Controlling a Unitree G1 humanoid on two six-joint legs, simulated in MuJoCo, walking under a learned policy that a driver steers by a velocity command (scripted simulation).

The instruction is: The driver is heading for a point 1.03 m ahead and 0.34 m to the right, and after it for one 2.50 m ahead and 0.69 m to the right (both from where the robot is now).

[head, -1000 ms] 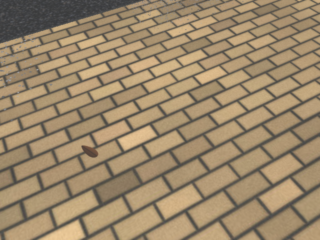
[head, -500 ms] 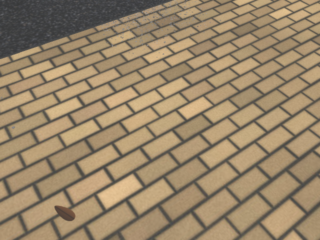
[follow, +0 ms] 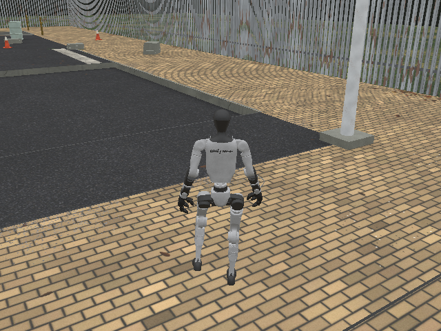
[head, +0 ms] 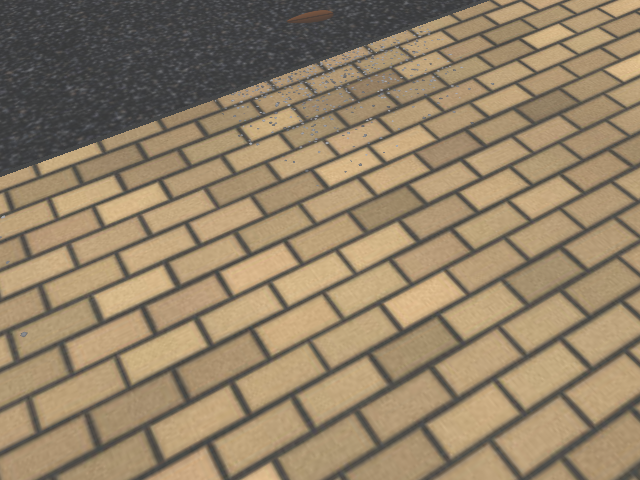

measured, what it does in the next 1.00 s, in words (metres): walks ahead, turning right: left foot, then right foot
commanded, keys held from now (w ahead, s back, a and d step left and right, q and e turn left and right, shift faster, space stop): w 0.06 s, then w+e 0.94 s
